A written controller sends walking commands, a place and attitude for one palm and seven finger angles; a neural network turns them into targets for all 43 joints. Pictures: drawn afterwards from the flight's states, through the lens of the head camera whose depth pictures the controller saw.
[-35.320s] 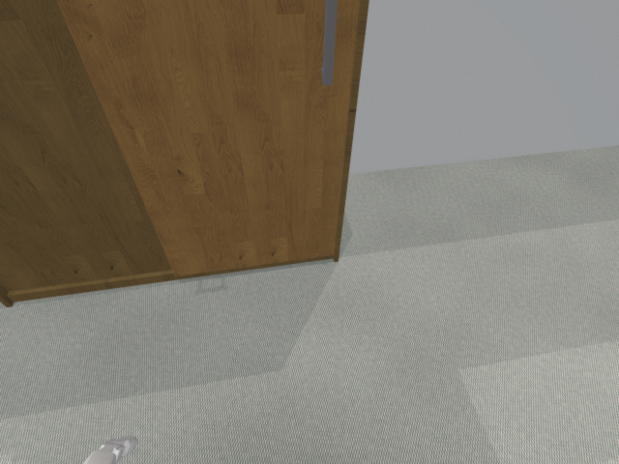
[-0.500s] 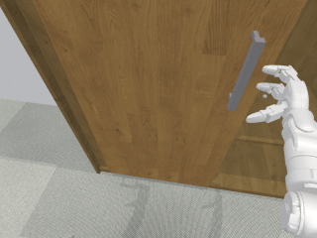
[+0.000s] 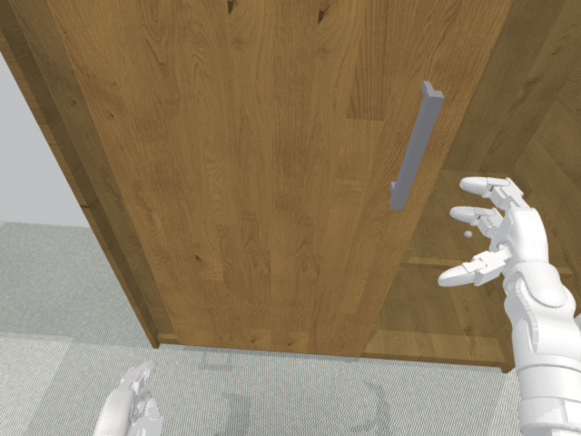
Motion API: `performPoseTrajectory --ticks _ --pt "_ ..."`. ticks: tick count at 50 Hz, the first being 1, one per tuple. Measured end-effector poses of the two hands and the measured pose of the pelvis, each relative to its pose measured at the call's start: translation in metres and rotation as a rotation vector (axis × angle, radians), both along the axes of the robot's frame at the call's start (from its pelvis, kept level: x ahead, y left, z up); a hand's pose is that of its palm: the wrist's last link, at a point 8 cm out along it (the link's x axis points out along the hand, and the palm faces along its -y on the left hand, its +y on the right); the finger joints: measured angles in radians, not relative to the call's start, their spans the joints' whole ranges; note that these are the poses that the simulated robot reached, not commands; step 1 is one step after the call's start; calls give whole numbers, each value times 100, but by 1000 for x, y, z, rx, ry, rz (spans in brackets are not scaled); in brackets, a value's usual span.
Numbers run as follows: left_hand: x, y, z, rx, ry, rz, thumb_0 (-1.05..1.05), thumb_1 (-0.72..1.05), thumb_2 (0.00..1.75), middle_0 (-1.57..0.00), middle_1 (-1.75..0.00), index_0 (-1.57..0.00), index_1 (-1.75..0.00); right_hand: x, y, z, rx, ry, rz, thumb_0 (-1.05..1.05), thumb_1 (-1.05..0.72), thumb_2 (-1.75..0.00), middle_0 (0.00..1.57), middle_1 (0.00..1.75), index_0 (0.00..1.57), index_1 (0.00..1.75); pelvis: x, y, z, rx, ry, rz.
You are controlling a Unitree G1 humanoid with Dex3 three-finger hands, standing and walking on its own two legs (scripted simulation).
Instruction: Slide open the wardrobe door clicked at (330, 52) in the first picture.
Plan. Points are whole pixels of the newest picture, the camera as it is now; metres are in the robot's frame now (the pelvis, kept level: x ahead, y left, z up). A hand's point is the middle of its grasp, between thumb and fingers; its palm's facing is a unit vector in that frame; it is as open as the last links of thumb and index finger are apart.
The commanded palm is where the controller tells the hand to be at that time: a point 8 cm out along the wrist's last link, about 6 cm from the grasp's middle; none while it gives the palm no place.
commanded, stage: slip the hand off the handle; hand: right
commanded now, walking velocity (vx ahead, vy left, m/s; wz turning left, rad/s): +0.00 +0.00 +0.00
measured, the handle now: (410, 150) +0.53 -0.18 +0.15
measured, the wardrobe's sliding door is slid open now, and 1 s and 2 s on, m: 0.52 0.52 0.52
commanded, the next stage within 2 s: draw the hand back to the body in 0.26 s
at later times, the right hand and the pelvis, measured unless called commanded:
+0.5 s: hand (473, 237) +0.33 -0.22 +0.16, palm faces +0.03 +1.00 +0.05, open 14.7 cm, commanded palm +0.29 -0.27 +0.15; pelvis +0.00 +0.01 +0.00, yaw +1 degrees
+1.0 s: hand (528, 286) +0.26 -0.25 +0.16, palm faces +0.26 +0.95 -0.17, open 14.1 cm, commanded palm +0.21 -0.28 +0.16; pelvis -0.01 -0.01 +0.00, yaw +0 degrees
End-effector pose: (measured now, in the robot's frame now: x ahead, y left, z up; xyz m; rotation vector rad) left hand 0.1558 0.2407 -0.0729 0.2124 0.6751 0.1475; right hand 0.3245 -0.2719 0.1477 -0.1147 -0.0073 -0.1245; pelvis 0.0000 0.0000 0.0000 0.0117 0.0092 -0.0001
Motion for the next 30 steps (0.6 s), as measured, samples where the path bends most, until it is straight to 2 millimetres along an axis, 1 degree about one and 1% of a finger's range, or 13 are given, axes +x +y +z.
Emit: performPoseTrajectory --ticks 5,9,15,20,24,27,30 --pt "9 0 9 2 -51 -17 1 91 90 -20 -30 -20 -30 -16 6 -6 1 -13 -6 -1 55 -20 25 115 25 115 -2 5 0 -4 -10 5" --pt "10 1 11 4 -65 -24 1 91 90 -20 -30 -20 -30 -26 1 -4 -13 -33 -27 -1 55 -20 26 115 25 115 -3 9 0 -4 -22 5" --pt "3 1 4 7 -36 -23 1 91 90 -20 -30 -20 -30 -25 -8 4 -26 -23 -38 -1 55 -20 25 115 25 115 -6 10 0 0 -26 -6" --pt "-6 1 -4 0 -10 -8 1 91 90 -20 -30 -20 -30 -17 -1 8 -19 -20 8 -1 55 -20 25 115 25 115 -5 8 0 -1 -14 -5" --pt "-12 2 -4 3 -9 13 1 90 90 -20 -30 -20 -30 -14 4 5 148 -51 86 -1 55 -20 25 115 25 115 -2 6 1 -4 -18 4" --pt "-13 3 1 1 -38 28 1 90 90 -20 -30 -20 -30 -19 0 5 136 -60 90 -1 55 -20 25 115 25 115 2 4 1 -8 -22 21" --pt "-9 2 5 -7 -71 27 1 91 90 -20 -30 -20 -30 -32 -8 6 89 -59 59 -1 55 -20 25 115 25 115 4 2 1 -8 -28 28"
